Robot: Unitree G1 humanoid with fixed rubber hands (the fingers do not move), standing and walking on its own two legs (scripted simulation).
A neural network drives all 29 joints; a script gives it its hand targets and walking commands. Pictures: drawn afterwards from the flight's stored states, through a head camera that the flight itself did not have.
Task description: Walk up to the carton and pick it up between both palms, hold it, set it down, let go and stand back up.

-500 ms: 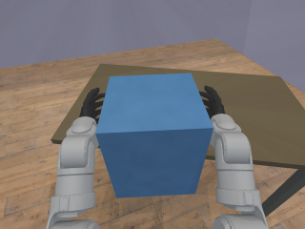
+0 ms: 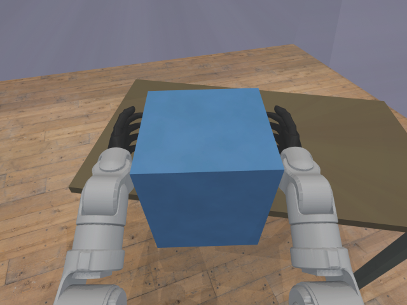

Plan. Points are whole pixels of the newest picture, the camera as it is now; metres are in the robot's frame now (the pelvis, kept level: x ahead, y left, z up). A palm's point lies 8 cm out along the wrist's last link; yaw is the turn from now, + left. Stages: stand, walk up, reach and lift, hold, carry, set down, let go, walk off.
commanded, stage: hold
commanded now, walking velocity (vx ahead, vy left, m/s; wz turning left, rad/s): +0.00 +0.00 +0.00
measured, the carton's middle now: (205, 171) +0.37 -0.01 +0.10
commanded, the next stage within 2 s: none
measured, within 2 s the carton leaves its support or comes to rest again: neither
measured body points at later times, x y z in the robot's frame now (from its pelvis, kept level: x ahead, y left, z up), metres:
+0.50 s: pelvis -0.02 -0.01 +0.00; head -0.03 -0.01 +0.45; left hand +0.36 +0.13 +0.17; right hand +0.35 -0.17 +0.18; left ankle +0.01 +0.11 -0.76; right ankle +0.02 -0.13 -0.76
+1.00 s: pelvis +0.00 +0.00 +0.00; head -0.01 +0.00 +0.45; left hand +0.36 +0.15 +0.17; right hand +0.35 -0.16 +0.17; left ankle +0.01 +0.11 -0.76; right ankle +0.02 -0.13 -0.76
